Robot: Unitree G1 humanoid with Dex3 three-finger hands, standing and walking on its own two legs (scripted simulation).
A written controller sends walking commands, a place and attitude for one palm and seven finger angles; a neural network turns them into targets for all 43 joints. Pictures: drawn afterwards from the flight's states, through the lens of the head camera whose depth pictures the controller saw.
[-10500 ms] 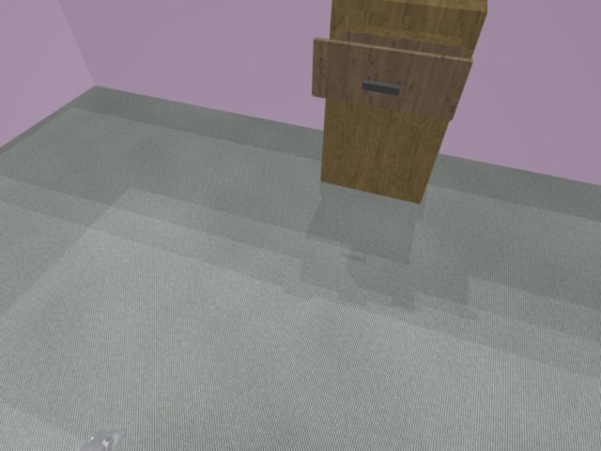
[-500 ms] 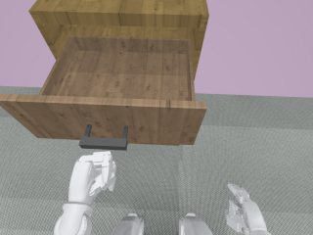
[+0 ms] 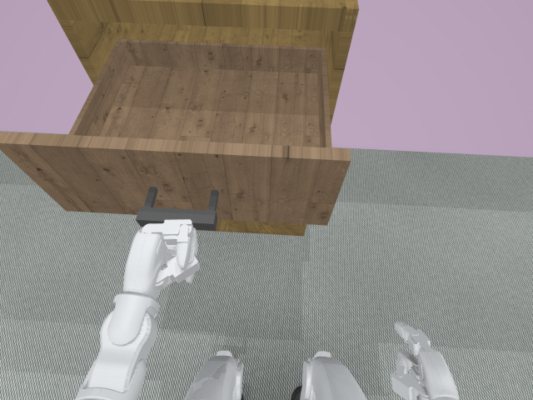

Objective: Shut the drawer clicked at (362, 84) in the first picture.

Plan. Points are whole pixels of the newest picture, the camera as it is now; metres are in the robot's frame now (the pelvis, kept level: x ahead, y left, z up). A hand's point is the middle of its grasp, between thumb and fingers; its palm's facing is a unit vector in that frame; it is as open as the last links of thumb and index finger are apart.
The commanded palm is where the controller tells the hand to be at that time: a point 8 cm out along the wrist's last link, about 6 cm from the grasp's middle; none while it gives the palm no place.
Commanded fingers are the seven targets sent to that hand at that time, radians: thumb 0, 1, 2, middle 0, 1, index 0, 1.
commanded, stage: push the drawer shut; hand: left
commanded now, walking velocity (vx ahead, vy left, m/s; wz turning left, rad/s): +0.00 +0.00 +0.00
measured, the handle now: (180, 206) +0.38 +0.14 +0.05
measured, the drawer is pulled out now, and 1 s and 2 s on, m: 0.28 0.15 0.01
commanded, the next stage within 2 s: none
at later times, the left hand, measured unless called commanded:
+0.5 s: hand (200, 208) +0.38 +0.11 +0.04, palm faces -0.08 -1.00 -0.05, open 3.2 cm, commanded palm +0.38 +0.17 +0.05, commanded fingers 0.00 0.90 0.90 -1.40 -1.60 -1.40 -1.60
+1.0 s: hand (207, 180) +0.43 +0.11 +0.04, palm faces -0.03 -1.00 -0.05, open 3.3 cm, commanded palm +0.43 +0.17 +0.05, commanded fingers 0.00 0.90 0.90 -1.40 -1.60 -1.40 -1.60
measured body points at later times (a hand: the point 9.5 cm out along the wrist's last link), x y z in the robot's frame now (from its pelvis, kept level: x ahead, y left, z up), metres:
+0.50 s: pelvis -0.01 +0.01 +0.01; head +0.09 +0.02 +0.45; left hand +0.38 +0.17 +0.04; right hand +0.11 -0.24 -0.11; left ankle +0.02 +0.11 -0.64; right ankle +0.03 -0.09 -0.64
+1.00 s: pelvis -0.01 +0.02 +0.00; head +0.11 +0.02 +0.44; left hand +0.43 +0.16 +0.04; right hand +0.07 -0.24 -0.12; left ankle +0.02 +0.11 -0.64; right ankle +0.03 -0.09 -0.64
